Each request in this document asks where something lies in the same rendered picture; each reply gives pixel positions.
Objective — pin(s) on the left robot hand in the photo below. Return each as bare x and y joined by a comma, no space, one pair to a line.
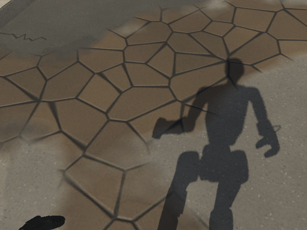
43,223

